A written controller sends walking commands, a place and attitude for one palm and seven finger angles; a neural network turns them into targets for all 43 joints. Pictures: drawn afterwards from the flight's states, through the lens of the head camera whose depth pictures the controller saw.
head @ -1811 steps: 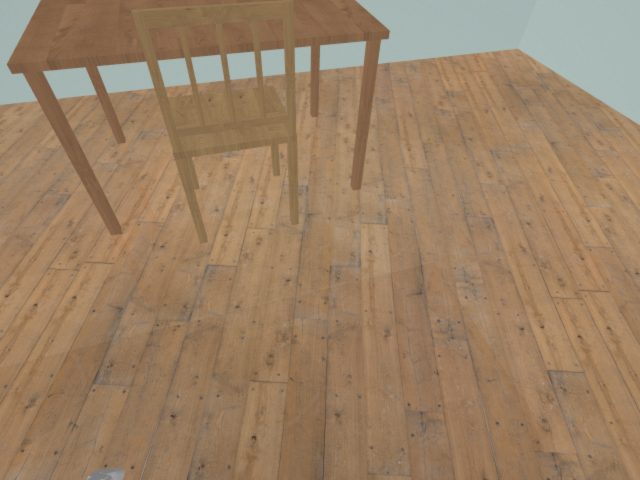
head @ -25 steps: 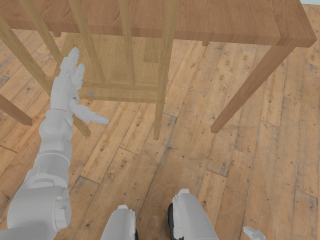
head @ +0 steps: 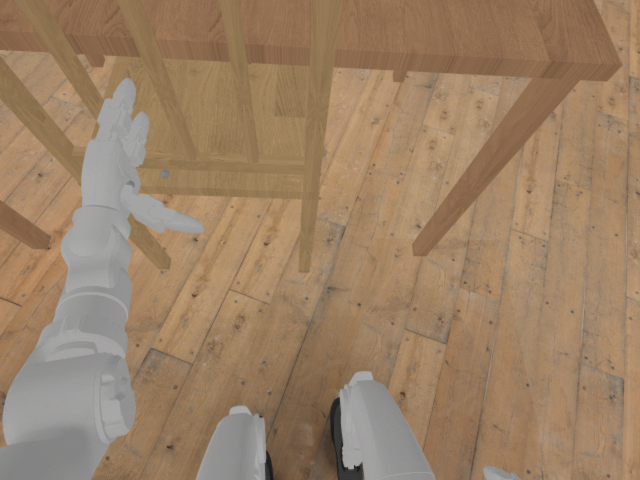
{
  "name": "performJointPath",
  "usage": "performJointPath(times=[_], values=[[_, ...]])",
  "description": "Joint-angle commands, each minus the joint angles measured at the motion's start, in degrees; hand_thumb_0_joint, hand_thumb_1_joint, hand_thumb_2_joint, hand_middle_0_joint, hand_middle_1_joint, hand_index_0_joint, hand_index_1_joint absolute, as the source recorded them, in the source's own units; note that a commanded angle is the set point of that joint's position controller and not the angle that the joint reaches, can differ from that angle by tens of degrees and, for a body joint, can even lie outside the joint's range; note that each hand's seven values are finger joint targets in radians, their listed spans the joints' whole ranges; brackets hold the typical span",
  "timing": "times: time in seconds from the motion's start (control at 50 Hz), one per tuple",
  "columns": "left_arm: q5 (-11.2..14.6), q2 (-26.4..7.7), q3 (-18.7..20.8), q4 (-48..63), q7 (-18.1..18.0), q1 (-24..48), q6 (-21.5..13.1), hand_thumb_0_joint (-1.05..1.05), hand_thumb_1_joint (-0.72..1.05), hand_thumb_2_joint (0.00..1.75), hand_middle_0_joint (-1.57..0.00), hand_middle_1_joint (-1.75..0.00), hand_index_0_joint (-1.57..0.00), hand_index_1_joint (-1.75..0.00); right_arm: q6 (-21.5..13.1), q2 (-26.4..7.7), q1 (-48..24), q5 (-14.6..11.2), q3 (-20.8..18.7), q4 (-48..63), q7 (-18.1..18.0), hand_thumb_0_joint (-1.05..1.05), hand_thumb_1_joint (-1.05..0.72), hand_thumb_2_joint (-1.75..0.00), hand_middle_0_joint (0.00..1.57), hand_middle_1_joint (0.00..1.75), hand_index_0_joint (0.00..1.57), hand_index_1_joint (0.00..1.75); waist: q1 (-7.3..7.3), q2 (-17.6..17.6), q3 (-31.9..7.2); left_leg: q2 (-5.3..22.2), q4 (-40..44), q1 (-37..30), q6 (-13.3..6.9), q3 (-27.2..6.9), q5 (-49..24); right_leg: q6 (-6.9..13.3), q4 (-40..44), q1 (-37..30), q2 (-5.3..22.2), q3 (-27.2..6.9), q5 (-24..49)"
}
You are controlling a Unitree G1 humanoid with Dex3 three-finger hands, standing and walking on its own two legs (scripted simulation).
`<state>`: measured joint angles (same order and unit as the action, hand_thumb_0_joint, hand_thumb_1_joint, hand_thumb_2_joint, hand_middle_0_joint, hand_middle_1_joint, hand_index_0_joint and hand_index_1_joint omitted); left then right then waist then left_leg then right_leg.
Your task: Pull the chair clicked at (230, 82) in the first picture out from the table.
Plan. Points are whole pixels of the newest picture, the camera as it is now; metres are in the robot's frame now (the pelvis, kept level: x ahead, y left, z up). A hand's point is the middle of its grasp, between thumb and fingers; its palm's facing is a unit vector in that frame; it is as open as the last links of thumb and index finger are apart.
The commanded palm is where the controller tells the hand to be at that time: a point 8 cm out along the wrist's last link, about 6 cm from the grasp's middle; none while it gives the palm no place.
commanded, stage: push the fingers through the gap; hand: left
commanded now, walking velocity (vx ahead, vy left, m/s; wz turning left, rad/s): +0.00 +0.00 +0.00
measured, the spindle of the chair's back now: (162, 84) +0.61 +0.15 +0.05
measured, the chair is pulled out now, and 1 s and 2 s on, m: -0.09 -0.09 -0.09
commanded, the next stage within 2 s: hook a spindle and tug to test in 0.02 s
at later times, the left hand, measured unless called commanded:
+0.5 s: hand (173, 173) +0.48 +0.14 +0.03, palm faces -0.10 -0.99 -0.04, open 15.2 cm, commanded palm +0.46 +0.19 +0.03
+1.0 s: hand (175, 173) +0.48 +0.14 +0.03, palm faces -0.10 -0.99 -0.04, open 5.5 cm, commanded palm +0.45 +0.19 +0.03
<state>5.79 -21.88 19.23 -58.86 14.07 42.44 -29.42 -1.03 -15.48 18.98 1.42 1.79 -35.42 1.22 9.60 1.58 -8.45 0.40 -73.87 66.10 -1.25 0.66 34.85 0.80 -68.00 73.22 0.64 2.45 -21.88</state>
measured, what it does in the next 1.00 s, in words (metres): stands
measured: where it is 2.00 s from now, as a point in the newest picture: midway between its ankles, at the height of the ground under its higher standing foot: outside the picture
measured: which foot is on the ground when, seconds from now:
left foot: down 0.00-1.00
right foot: down 0.00-1.00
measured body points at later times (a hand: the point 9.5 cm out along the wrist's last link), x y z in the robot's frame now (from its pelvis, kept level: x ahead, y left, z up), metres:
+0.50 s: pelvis +0.00 +0.01 +0.00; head +0.16 +0.02 +0.42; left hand +0.48 +0.19 +0.03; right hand +0.05 -0.26 -0.12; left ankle -0.01 +0.11 -0.62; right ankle +0.09 -0.12 -0.62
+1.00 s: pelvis +0.00 +0.00 +0.00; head +0.15 +0.01 +0.43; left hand +0.48 +0.19 +0.03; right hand +0.05 -0.26 -0.12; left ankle -0.01 +0.11 -0.62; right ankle +0.09 -0.12 -0.62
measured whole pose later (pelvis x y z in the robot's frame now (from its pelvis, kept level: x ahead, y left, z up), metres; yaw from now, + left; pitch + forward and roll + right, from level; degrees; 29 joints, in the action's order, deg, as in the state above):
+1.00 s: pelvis +0.00 +0.00 +0.00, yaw +0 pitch +27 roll -1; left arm 5.5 -19.8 17.0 -58.1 12.5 42.1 -29.6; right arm -0.7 -15.4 18.1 1.5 1.3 -35.2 1.5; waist 9.3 1.7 -8.8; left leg 0.1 -73.8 65.4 -1.3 0.4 35.3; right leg 0.7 -68.2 72.5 0.8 2.5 -22.5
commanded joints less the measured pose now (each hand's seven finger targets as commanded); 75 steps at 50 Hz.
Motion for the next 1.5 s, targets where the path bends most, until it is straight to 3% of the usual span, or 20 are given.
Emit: performJointPath(times=[0.0, 0.1, 0.18, 0.24, 0.3, 0.4, 0.6, 0.66, 0.8, 0.86, 0.9, 0.96, 1.0, 1.02, 1.12, 1.16, 1.22, 1.26, 1.36, 1.48], values=[[1.26, -10.19, 0.24, 10.01, 0.73, 21.87, -3.46, 0.0, -0.5, 0.3, -0.06, -0.08, -0.06, -0.08, -1.57, -9.9, 7.91, 0.05, -4.0, 3.03, -0.5, 0.0, -0.9, -0.9, 0.2, 0.3, 0.2, 0.3, 0.62, 3.91, -28.49, -1.71, 10.61, -8.42, 0.26, -2.07, -18.43, 0.66, 6.36, -26.81, -2.06, -2.22, 9.31], [1.01, -10.44, 0.47, 9.91, 0.12, 23.03, -3.81, 0.0, -0.5, 0.3, -0.06, -0.08, -0.06, -0.08, -1.47, -10.01, 7.98, 0.26, -4.05, 2.93, -0.5, 0.0, -0.9, -0.9, 0.2, 0.3, 0.2, 0.3, 0.53, 3.93, -28.89, -1.74, 10.58, -9.5, 0.39, -2.52, -19.32, 0.78, 5.94, -25.95, -2.09, -1.82, 9.25], [0.58, -8.84, -0.98, 10.61, -0.36, 24.51, -4.42, 0.0, -0.5, 0.3, -0.13, -0.3, -0.13, -0.3, -1.29, -9.84, 7.71, 0.36, -3.99, 3.08, -0.31, 0.0, -0.9, -0.9, 0.2, 0.3, 0.2, 0.3, 0.91, 5.37, -29.59, -1.73, 10.44, -11.11, 0.54, -2.87, -20.62, 0.83, 5.47, -24.71, -2.06, -1.54, 9.76], [0.47, -9.27, -0.06, 11.18, -0.9, 21.27, -4.35, 0.0, -0.5, 0.3, -0.18, -0.46, -0.18, -0.46, -0.92, -9.71, 7.61, 0.41, -4.22, 3.61, -0.03, 0.0, -0.9, -0.9, 0.2, 0.3, 0.2, 0.3, -0.12, 4.58, -30.53, -1.66, 10.58, -11.53, 0.85, -2.69, -22.42, 0.93, 5.4, -26.28, -2.11, -1.51, 11.29], [0.37, -9.47, 0.3, 8.71, -1.1, 21.47, -3.52, 0.0, -0.5, 0.3, -0.24, -0.63, -0.24, -0.63, -0.44, -9.84, 7.44, 0.25, -3.98, 3.36, -0.1, 0.0, -0.9, -0.9, 0.2, 0.3, 0.2, 0.3, 0.51, 2.93, -26.73, -1.59, 10.59, -8.52, 0.6, -2.58, -19.71, 0.8, 5.5, -25.31, -2.07, -1.44, 9.52], [0.17, -8.64, -0.91, 12.53, -1.57, 24.1, -4.62, 0.0, -0.5, 0.3, -0.32, -0.9, -0.32, -0.9, -0.71, -9.6, 7.49, 0.42, -4.18, 3.74, -0.11, 0.0, -0.9, -0.9, 0.2, 0.3, 0.2, 0.3, 0.65, 5.85, -30.54, -1.52, 10.41, -12.53, 1.02, -3.07, -22.49, 0.87, 4.98, -24.52, -2.12, -1.35, 10.75], [0.51, -9.83, 0.87, 12.17, -1.86, 19.56, -3.25, 0.0, 0.06, 0.54, -0.5, -1.45, -0.5, -1.45, -0.43, -9.37, 7.97, 0.26, -4.16, 3.78, -0.03, 0.0, -0.9, -0.9, 0.2, 0.3, 0.2, 0.3, -0.13, 2.8, -30.44, -1.58, 10.43, -9.53, 0.67, -2.16, -22.49, 0.78, 5.49, -28.82, -2.15, -1.98, 13.47], [0.5, -6.74, -1.94, 13.93, -1.89, 21.28, -3.45, 0.0, 0.23, 0.61, -0.5, -1.45, -0.5, -1.45, -0.69, -8.97, 7.7, 0.28, -4.08, 3.97, 0.11, 0.0, -0.9, -0.9, 0.2, 0.3, 0.2, 0.3, 0.52, 5.08, -29.62, -1.59, 10.76, -10.92, 0.76, -2.42, -22.57, 0.92, 5.32, -27.03, -2.19, -1.66, 12.87], [0.02, -9.59, 0.49, 10.87, -2.09, 20.91, -3.79, 0.0, 0.62, 0.78, -0.5, -1.45, -0.5, -1.45, -0.9, -9.19, 7.78, 0.29, -4.03, 3.52, -0.29, 0.0, -0.9, -0.9, 0.2, 0.3, 0.2, 0.3, 0.4, 1.94, -27.82, -1.83, 10.47, -7.28, 0.34, -1.73, -19.58, 0.7, 5.65, -28.48, -2.07, -2.27, 11.75], [0.26, -8.91, -0.52, 14.33, -1.7, 22.68, -4.52, 0.0, 0.79, 0.85, -0.5, -1.45, -0.5, -1.45, -1.29, -9.11, 8.01, 0.43, -4.21, 3.78, -0.09, 0.0, -0.9, -0.9, 0.2, 0.3, 0.2, 0.3, 0.41, 5.72, -31.66, -1.87, 10.04, -10.85, 0.59, -1.92, -22.44, 0.95, 4.99, -28.07, -2.15, -2.21, 13.67], [0.56, -7.78, -0.93, 12.74, -1.44, 20.36, -4.15, 0.0, 0.9, 0.9, -0.5, -1.45, -0.5, -1.45, -1.12, -9.14, 7.83, 0.33, -4.23, 3.65, -0.08, 0.0, -0.9, -0.9, 0.2, 0.3, 0.2, 0.3, 0.29, 4.38, -30.72, -1.66, 10.3, -10.85, 0.8, -2.22, -23.18, 0.87, 5.1, -27.93, -2.13, -1.83, 13.76], [0.92, -8.3, -0.26, 11.07, -1.2, 19.72, -3.39, 0.0, 0.9, 0.9, -0.5, -1.45, -0.5, -1.45, -1.11, -9.21, 7.76, 0.17, -4.1, 3.58, -0.1, 0.0, -0.9, -0.9, 0.2, 0.3, 0.2, 0.3, 0.24, 2.73, -28.42, -1.91, 10.49, -7.78, 0.37, -1.69, -19.73, 0.86, 5.79, -28.85, -2.17, -2.24, 12.06], [0.92, -7.95, -0.66, 13.77, -1.04, 19.01, -3.6, 0.0, 0.9, 0.9, -0.5, -1.45, -0.5, -1.45, -1.09, -9.11, 7.26, 0.09, -4.15, 4.33, -0.07, 0.0, -0.9, -0.9, 0.2, 0.3, 0.2, 0.3, -0.57, 4.37, -30.73, -1.98, 10.77, -9.31, 0.48, -1.63, -21.07, 0.88, 5.68, -29.63, -1.98, -2.4, 12.98], [1.0, -7.91, -0.49, 13.22, -1.04, 17.35, -3.32, 0.0, 0.9, 0.9, -0.5, -1.45, -0.5, -1.45, -1.06, -9.06, 7.18, -0.01, -4.31, 4.32, 0.0, 0.0, -0.9, -0.9, 0.2, 0.3, 0.2, 0.3, -0.7, 2.7, -30.64, -1.92, 10.74, -8.86, 0.43, -1.42, -20.73, 0.82, 5.96, -30.16, -2.04, -2.44, 13.0], [1.05, -8.12, -0.45, 13.9, -1.27, 18.16, -3.68, 0.0, 0.9, 0.9, -0.5, -1.45, -0.5, -1.45, -1.38, -9.11, 6.78, -0.06, -4.21, 4.24, -0.28, 0.0, -0.9, -0.9, 0.2, 0.3, 0.2, 0.3, -0.23, 1.58, -28.58, -2.02, 10.92, -7.38, 0.18, -1.41, -18.0, 0.63, 6.27, -29.43, -2.0, -2.59, 10.64], [1.2, -7.48, -1.44, 16.62, -1.3, 19.49, -4.35, 0.0, 0.9, 0.9, -0.5, -1.45, -0.5, -1.45, -1.81, -9.01, 6.6, -0.04, -4.19, 4.42, -0.26, 0.0, -0.9, -0.9, 0.2, 0.3, 0.2, 0.3, -0.27, 4.79, -29.66, -2.03, 10.89, -9.68, 0.4, -1.56, -18.8, 0.8, 5.83, -27.91, -2.01, -2.39, 10.54], [1.59, -6.37, -1.71, 16.8, -1.38, 15.7, -4.25, 0.0, 0.9, 0.9, -0.5, -1.45, -0.5, -1.45, -1.95, -9.08, 6.31, -0.07, -4.4, 4.44, -0.2, 0.0, -0.9, -0.9, 0.2, 0.3, 0.2, 0.3, -0.61, 2.13, -30.14, -1.77, 11.12, -10.86, 0.66, -2.0, -21.08, 0.73, 5.86, -28.63, -2.0, -1.87, 11.93], [1.75, -5.73, -2.36, 17.43, -1.24, 15.47, -3.88, 0.0, 0.9, 0.9, -0.5, -1.45, -0.5, -1.45, -2.08, -8.91, 6.14, -0.13, -4.29, 4.47, -0.13, 0.0, -0.9, -0.9, 0.2, 0.3, 0.2, 0.3, -0.59, 3.83, -29.04, -1.92, 11.18, -10.49, 0.67, -1.79, -20.42, 0.84, 5.93, -28.13, -2.0, -1.96, 11.54], [1.99, -5.86, -2.13, 19.28, -1.25, 12.35, -3.28, 0.0, 0.9, 0.9, -0.5, -1.45, -0.5, -1.45, -2.16, -8.89, 5.29, -0.36, -4.34, 5.06, -0.3, 0.0, -0.9, -0.9, 0.2, 0.3, 0.2, 0.3, -1.27, 1.37, -28.25, -1.9, 11.67, -9.45, 0.61, -1.8, -19.42, 0.76, 6.1, -29.33, -1.92, -1.95, 10.97], [2.28, -3.69, -3.81, 22.72, -1.23, 8.17, -3.49, 0.0, 0.9, 0.9, -0.5, -1.45, -0.5, -1.45, -2.77, -8.53, 4.11, -0.62, -4.42, 5.53, -0.23, 0.0, -0.9, -0.9, 0.2, 0.3, 0.2, 0.3, -2.23, 3.55, -28.53, -1.74, 12.02, -12.11, 1.17, -2.02, -21.72, 0.95, 5.88, -28.36, -1.72, -1.6, 11.53]])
